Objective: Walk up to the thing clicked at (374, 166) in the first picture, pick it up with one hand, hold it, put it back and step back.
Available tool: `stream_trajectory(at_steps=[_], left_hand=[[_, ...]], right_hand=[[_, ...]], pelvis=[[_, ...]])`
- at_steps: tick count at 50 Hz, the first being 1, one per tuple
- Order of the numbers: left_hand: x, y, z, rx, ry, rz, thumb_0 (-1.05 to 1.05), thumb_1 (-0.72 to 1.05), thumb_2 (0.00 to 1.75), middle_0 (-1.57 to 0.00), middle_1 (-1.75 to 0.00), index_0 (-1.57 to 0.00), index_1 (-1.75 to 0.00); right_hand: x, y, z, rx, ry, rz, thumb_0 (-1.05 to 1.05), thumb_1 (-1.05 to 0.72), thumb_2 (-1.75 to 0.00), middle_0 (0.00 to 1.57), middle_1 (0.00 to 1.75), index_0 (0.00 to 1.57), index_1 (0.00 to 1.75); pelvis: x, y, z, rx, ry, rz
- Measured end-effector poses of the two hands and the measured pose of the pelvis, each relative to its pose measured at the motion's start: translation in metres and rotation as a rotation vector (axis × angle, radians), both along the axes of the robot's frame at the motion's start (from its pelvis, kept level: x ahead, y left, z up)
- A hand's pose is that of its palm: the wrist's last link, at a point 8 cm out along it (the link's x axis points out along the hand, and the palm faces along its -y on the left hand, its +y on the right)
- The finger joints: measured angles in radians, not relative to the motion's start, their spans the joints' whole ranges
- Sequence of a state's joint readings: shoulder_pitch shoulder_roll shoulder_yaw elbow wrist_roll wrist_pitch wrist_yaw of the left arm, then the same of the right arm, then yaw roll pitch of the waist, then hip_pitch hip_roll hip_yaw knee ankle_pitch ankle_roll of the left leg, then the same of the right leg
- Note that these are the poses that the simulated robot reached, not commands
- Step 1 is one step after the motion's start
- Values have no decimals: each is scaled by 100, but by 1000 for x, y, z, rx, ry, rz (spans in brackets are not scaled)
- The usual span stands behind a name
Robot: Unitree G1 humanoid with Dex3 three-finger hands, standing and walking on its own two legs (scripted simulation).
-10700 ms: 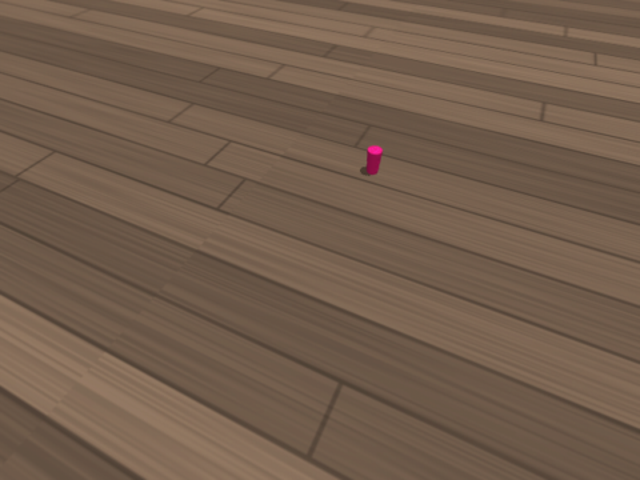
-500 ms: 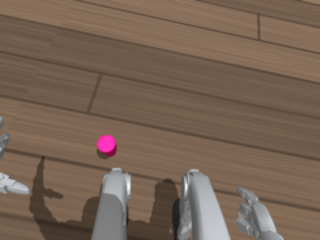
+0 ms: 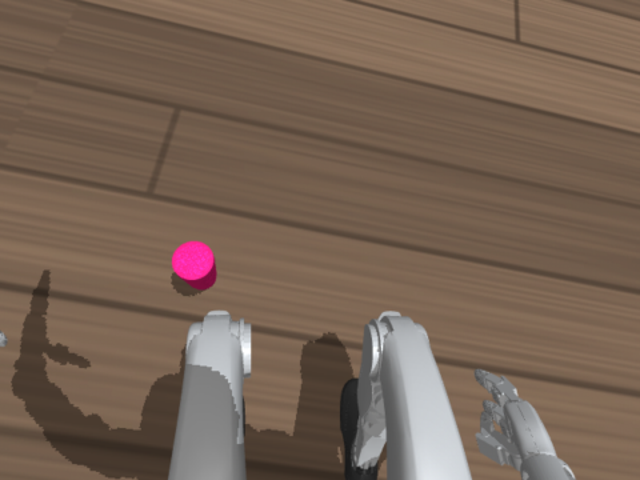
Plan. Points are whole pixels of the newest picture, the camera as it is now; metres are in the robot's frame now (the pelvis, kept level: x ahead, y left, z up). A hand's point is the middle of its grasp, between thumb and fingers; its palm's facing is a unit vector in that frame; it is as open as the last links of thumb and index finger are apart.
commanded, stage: go down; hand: left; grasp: from the side
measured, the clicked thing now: (198, 269) +0.44 +0.21 -0.37
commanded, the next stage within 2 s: approach in 0.82 s
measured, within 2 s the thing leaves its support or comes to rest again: neither
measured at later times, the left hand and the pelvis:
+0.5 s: hand out of the picture +0.35 +0.39 -0.05, palm faces +0.11 -0.99 -0.12, open 17.5 cm; pelvis -0.01 +0.00 -0.04, yaw -1 degrees
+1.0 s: hand out of the picture +0.36 +0.39 -0.06, palm faces +0.11 -0.99 -0.10, open 17.5 cm; pelvis -0.01 +0.00 -0.06, yaw -1 degrees
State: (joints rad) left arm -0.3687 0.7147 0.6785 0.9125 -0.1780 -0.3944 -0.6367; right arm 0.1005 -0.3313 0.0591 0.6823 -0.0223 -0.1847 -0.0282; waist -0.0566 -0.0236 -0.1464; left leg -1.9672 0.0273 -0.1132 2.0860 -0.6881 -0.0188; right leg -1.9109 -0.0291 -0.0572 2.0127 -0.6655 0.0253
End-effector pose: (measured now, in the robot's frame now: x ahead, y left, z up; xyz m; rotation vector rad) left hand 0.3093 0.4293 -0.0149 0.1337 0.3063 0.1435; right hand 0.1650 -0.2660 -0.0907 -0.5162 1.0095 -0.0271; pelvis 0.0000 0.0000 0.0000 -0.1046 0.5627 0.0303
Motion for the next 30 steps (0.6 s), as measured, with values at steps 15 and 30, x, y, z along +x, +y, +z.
stream_trajectory(at_steps=[15, 30], left_hand=[[10, 6, -16, -11, -53, -12, -1, -54, 10, -4, -9, -4, -9], [19, 11, -27, -24, -83, -25, -1, -55, 10, -4, -9, -3, -9]], right_hand=[[-10, -1, -28, -1, 14, 15, 0, -91, -91, 20, 30, 20, 30], [-19, -5, -40, -20, 33, 12, 0, -91, -91, 20, 30, 20, 30]], pelvis=[[-6, -1, -29, -2, -13, -7], [-8, 0, -45, -9, -18, -11]])
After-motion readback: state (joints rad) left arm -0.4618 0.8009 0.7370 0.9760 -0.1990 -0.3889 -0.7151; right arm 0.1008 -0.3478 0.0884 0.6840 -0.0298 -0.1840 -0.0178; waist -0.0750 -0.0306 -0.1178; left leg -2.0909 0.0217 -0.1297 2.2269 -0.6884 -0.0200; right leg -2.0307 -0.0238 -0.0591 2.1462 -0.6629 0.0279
